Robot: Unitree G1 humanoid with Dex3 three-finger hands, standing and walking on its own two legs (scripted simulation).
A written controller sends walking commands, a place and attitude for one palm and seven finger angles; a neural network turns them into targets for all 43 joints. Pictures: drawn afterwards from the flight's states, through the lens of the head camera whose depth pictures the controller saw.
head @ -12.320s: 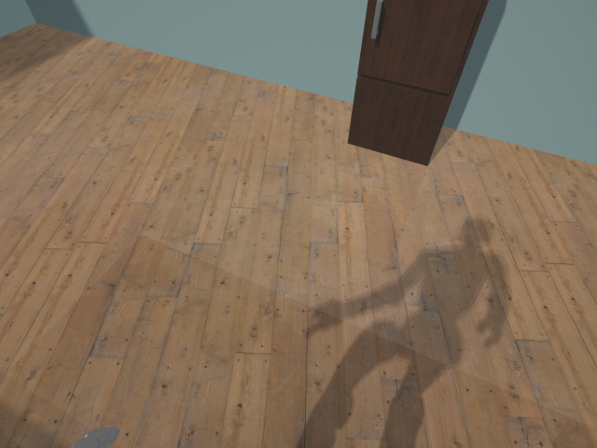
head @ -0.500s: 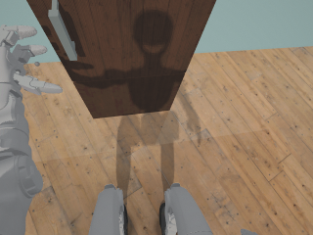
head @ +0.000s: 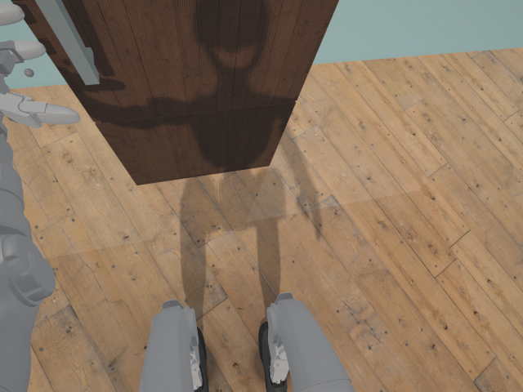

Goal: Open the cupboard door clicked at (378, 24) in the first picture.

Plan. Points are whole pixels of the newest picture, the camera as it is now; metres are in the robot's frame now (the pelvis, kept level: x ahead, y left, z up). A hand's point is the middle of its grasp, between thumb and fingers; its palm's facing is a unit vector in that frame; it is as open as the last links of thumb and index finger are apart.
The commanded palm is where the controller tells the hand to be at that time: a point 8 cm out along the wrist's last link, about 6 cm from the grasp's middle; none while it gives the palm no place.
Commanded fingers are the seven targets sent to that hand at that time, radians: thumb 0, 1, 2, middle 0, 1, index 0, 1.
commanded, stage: move the hooked fingers beside the handle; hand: left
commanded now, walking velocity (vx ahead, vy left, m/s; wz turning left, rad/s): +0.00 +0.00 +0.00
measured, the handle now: (71, 31) +0.59 +0.21 +0.06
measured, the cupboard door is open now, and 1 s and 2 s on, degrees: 0 0 0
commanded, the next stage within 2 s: slide the fingers in behind the handle in 0.52 s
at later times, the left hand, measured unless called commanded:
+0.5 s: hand (25, 74) +0.53 +0.26 +0.05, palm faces +0.14 -0.99 -0.03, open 14.0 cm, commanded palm +0.51 +0.28 +0.05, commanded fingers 0.00 -0.50 0.30 -0.30 -1.20 -0.30 -1.20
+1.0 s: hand (54, 70) +0.54 +0.23 +0.05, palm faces +0.14 -0.99 -0.02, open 14.0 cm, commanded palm +0.52 +0.25 +0.05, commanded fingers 0.00 -0.50 0.30 -0.30 -1.20 -0.30 -1.20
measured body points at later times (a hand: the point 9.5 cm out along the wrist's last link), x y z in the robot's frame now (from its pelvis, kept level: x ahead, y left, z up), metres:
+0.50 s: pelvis +0.00 +0.00 +0.00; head +0.19 +0.04 +0.41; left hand +0.52 +0.31 +0.05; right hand +0.03 -0.27 -0.10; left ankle +0.04 +0.10 -0.59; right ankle +0.03 -0.12 -0.59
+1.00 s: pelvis +0.00 +0.00 +0.00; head +0.19 +0.04 +0.41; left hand +0.53 +0.28 +0.05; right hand +0.02 -0.26 -0.10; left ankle +0.04 +0.10 -0.59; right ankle +0.03 -0.12 -0.59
